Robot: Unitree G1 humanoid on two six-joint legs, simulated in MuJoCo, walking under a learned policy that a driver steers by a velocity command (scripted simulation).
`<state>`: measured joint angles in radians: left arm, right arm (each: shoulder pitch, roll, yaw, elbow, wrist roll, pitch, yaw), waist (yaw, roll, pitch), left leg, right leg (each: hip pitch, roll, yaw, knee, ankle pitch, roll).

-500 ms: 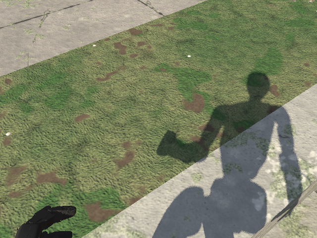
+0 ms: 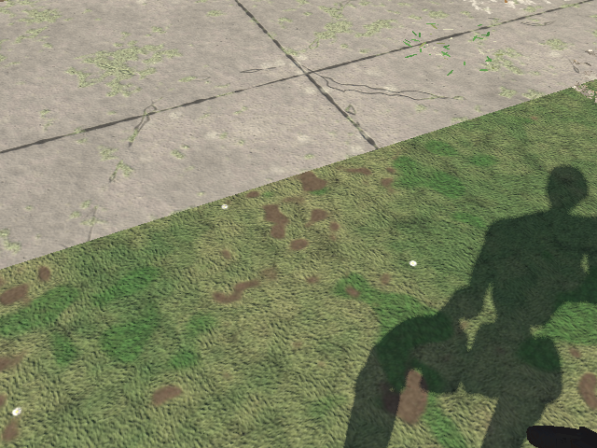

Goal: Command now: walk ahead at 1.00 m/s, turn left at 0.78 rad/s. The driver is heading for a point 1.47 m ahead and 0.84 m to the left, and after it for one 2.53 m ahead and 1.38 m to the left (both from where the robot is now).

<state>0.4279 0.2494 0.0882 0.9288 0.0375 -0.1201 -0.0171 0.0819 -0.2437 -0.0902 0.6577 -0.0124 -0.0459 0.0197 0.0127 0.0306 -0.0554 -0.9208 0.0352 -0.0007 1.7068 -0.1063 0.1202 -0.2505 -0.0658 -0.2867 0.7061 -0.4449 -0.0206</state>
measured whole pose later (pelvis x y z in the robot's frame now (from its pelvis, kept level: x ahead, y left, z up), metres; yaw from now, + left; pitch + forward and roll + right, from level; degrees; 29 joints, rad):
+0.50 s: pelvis +0.42 +0.06 +0.02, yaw +25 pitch +2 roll +1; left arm -0.03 0.18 -0.02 0.52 0.04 -0.08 -0.01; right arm 0.54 -0.26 -0.08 0.83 -0.01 -0.07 0.00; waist -0.11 0.00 -0.01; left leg -0.06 -0.23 -0.11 0.39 -0.32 0.19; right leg -0.77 -0.14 0.11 0.97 -0.16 0.06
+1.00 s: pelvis +0.82 +0.23 +0.01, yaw +53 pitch +2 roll -3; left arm 0.55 0.30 0.05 0.90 0.04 -0.11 0.00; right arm -0.04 -0.31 -0.02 0.52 -0.04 0.00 0.09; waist 0.09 0.04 -0.01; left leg -0.83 0.05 0.01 0.95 -0.03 0.12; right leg 0.14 -0.01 -0.25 0.21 -0.37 0.06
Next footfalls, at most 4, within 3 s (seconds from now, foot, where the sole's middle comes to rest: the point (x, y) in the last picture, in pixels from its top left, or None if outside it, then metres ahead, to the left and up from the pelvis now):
0.24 left None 0.37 0.06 -0.75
0.66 right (293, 338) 0.84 0.05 -0.75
1.12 left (121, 305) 0.93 0.51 -0.75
1.56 right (46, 204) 1.31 0.84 -0.75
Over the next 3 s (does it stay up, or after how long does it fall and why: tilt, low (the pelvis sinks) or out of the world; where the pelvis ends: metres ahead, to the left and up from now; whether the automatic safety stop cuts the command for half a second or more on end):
stays up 1.49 1.10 0.03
